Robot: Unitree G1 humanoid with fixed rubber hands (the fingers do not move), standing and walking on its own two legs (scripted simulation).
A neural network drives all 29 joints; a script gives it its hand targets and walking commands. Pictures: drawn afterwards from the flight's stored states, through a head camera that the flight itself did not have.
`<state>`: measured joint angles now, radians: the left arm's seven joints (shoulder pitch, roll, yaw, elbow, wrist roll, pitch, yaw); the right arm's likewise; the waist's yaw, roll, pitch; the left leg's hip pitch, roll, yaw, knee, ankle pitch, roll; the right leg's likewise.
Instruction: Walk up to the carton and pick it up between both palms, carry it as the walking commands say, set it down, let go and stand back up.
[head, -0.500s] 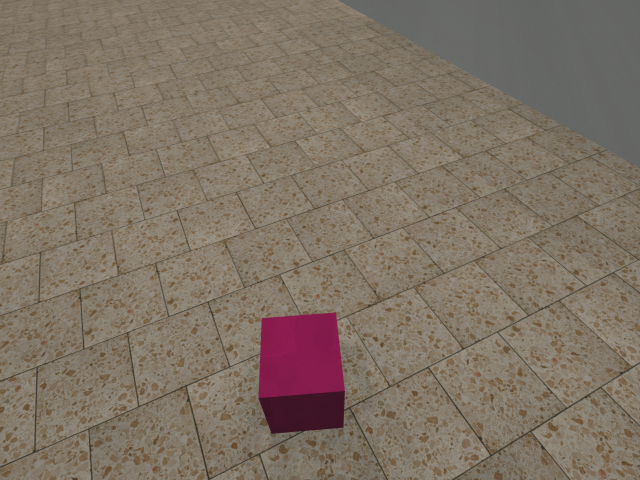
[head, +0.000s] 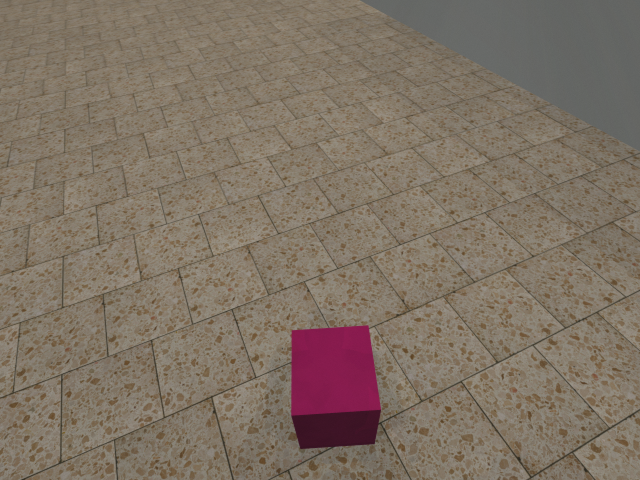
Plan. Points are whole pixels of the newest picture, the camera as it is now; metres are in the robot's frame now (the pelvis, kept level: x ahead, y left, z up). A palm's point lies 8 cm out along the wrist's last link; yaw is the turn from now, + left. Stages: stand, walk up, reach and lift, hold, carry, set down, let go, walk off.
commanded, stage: walk up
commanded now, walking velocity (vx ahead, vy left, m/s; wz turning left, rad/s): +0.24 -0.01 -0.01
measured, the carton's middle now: (333, 388) +0.52 +0.00 -0.63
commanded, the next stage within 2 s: stand in 0.66 s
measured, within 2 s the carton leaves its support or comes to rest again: neither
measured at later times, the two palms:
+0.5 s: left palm out of the picture +0.18 +0.23 -0.13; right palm out of the picture +0.07 -0.24 -0.14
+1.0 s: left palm out of the picture +0.18 +0.21 -0.13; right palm out of the picture +0.09 -0.24 -0.14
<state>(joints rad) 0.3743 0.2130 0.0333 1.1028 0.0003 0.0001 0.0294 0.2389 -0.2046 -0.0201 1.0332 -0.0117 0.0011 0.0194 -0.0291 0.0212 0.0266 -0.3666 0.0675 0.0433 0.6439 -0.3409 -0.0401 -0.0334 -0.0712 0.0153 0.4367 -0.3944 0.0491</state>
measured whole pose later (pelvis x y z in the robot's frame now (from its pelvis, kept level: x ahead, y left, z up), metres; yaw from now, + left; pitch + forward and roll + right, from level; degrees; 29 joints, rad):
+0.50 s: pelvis +0.11 -0.01 +0.00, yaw -2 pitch +0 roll +1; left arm 0.20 0.20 0.04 0.99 0.00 0.00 -0.01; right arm 0.36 -0.17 -0.02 1.03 -0.01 -0.03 -0.01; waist -0.03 0.00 0.03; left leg -0.19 0.07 0.07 0.57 -0.39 -0.03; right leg -0.32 -0.04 0.01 0.56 -0.23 0.03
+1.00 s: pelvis +0.11 -0.01 +0.00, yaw -2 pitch -1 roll +1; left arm 0.20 0.17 0.03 1.04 0.00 0.00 0.02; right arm 0.35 -0.17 -0.02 1.03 -0.01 0.00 -0.03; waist -0.03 0.00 0.03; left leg -0.17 0.06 0.05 0.51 -0.31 -0.04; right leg -0.27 -0.03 0.00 0.54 -0.25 0.01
